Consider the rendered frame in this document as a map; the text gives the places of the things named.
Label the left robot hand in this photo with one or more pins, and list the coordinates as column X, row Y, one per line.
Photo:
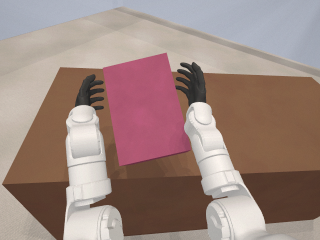
column 83, row 97

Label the right robot hand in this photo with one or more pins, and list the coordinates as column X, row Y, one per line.
column 196, row 91

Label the pedestal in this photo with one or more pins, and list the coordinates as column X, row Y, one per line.
column 270, row 126

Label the robot right upper arm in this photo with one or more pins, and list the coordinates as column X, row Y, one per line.
column 238, row 218

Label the left robot forearm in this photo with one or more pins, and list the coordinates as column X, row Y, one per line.
column 85, row 153

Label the right robot forearm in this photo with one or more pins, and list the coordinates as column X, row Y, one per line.
column 219, row 178

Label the robot left upper arm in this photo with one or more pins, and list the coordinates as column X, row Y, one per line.
column 95, row 223

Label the carton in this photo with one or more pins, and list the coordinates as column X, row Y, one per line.
column 145, row 111

